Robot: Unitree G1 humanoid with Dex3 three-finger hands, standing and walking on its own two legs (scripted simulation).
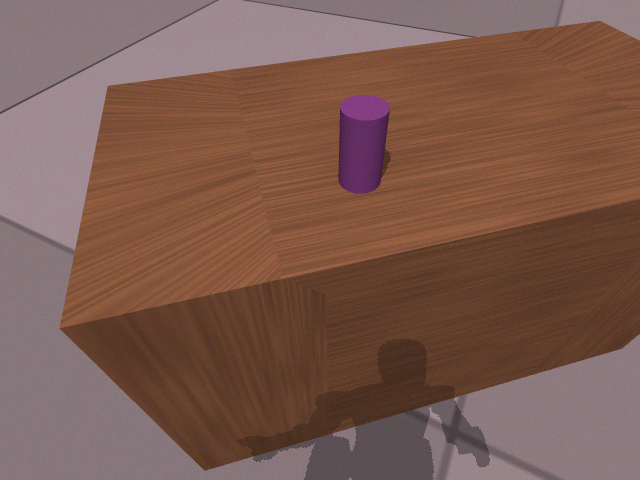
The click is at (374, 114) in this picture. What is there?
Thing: squat round
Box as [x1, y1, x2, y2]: [338, 95, 389, 193]
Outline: 371,95 352,96 345,99 340,105 338,179 342,187 349,191 357,193 371,191 376,188 380,182 389,106 383,99
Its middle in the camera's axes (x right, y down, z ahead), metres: +0.07 -0.15 +0.65
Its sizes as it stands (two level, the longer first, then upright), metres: 0.075 0.075 0.141
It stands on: a support 0.80 m high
